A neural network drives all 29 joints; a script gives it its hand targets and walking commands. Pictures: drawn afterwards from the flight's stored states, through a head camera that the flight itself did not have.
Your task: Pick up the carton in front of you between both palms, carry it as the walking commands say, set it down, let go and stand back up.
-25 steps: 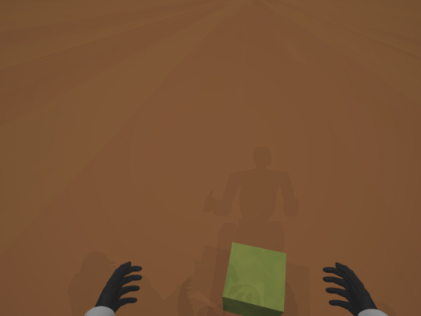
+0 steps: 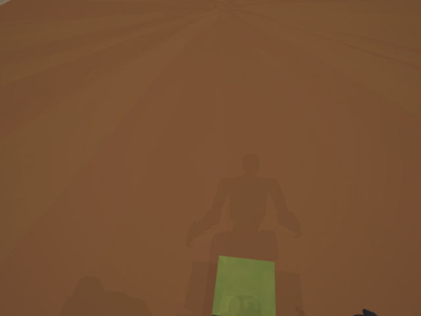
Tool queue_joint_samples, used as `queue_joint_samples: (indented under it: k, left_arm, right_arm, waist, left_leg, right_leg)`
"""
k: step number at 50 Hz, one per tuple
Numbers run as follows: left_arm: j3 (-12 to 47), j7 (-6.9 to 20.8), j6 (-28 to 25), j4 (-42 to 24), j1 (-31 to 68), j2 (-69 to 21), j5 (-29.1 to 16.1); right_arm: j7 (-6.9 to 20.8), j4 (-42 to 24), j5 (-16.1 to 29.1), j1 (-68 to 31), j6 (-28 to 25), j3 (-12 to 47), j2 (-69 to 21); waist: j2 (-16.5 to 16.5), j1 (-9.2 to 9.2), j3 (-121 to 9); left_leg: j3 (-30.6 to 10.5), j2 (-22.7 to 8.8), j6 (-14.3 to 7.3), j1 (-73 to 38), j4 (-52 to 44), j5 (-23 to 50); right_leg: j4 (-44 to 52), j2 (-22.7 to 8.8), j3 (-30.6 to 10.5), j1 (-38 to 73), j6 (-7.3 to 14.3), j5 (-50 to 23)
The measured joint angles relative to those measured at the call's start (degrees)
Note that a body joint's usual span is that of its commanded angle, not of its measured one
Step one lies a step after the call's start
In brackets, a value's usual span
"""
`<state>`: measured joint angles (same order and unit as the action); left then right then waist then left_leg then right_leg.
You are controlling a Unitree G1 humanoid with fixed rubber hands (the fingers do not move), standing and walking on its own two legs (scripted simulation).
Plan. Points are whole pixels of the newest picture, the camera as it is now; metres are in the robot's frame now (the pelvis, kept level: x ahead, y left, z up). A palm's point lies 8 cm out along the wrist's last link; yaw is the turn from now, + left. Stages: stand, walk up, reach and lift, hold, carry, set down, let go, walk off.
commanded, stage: stand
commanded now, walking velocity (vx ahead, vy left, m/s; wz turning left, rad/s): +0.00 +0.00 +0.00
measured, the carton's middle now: (243, 296) +0.33 -0.05 -0.64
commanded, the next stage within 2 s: none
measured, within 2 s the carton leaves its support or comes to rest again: neither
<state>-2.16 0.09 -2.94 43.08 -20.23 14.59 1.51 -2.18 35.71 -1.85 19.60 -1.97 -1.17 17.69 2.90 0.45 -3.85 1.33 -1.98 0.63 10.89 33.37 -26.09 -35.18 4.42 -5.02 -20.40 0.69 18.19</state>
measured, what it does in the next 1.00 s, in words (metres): stands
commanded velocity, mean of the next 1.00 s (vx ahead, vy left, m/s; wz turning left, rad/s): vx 0.00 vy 0.00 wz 0.00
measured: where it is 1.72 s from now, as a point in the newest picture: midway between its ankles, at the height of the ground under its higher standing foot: outside the picture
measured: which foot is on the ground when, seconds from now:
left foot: down 0.00-1.00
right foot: down 0.00-1.00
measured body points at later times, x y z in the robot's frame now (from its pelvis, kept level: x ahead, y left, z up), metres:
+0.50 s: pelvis +0.01 -0.01 -0.01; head +0.02 -0.02 +0.44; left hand +0.11 +0.25 -0.13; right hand +0.04 -0.28 -0.14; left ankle -0.10 +0.12 -0.73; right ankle +0.00 -0.12 -0.73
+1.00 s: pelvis +0.00 +0.00 +0.00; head +0.00 -0.01 +0.45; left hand +0.06 +0.25 -0.14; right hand -0.04 -0.26 -0.15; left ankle -0.10 +0.12 -0.73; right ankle +0.00 -0.12 -0.73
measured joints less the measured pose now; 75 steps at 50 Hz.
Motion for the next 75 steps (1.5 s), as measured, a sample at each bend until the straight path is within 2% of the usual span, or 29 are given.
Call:
queue_joint_samples:
  k: [9,21,45,75]
  left_arm:
    - [1.16,-1.04,1.08,0.67,1.14,-1.19,-0.37]
    - [1.54,-1.81,2.60,1.32,2.14,-1.04,-0.56]
    - [1.97,-2.28,3.86,7.20,1.45,-1.68,-0.73]
    - [2.74,-2.94,4.22,16.60,2.43,-5.37,-1.00]
  right_arm:
    - [-0.93,2.05,0.75,1.61,1.29,0.90,-0.93]
    - [-1.44,5.02,0.75,3.11,2.78,1.27,-1.61]
    - [-1.11,13.43,0.43,4.60,3.85,1.44,-2.51]
    - [-1.03,24.41,0.49,4.69,3.57,1.92,-6.45]
  waist:
    - [-1.16,0.87,-1.21]
    - [-1.78,1.01,-0.53]
    - [-1.82,0.49,2.63]
    - [-1.68,0.41,4.87]
  left_leg:
    - [1.62,-0.77,0.56,0.40,2.89,-3.12]
    - [3.67,-0.84,0.71,-0.79,3.07,-3.85]
    - [6.23,-0.51,0.28,-4.88,-1.20,-0.97]
    - [7.18,0.11,-0.75,-7.11,-3.48,0.88]
  right_leg:
    - [-4.98,1.11,-1.09,-2.07,0.74,3.46]
    - [-7.21,1.52,-2.62,-2.53,0.96,4.53]
    - [-4.02,1.50,-4.78,0.29,0.40,1.39]
    - [-0.69,0.69,-5.42,2.64,-0.75,-1.31]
